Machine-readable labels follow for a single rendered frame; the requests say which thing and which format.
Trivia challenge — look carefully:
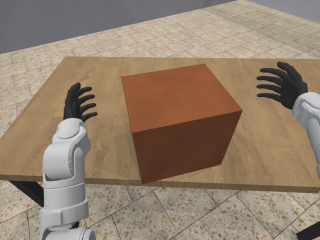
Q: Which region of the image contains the left robot hand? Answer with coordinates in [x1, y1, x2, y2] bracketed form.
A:
[63, 82, 98, 123]

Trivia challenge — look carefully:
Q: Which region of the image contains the right robot hand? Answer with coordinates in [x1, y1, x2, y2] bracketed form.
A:
[256, 61, 308, 110]

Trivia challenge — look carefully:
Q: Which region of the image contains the right robot forearm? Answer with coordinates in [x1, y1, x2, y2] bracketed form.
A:
[292, 92, 320, 180]

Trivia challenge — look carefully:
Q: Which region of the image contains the left robot upper arm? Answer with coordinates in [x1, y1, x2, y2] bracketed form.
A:
[45, 227, 96, 240]

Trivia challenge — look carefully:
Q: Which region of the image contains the table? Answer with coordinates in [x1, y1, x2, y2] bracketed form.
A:
[0, 56, 320, 240]

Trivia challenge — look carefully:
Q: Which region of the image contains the left robot forearm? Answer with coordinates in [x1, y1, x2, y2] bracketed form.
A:
[39, 118, 91, 240]

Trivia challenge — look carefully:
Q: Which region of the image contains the carton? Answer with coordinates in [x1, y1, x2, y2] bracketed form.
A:
[121, 63, 243, 185]

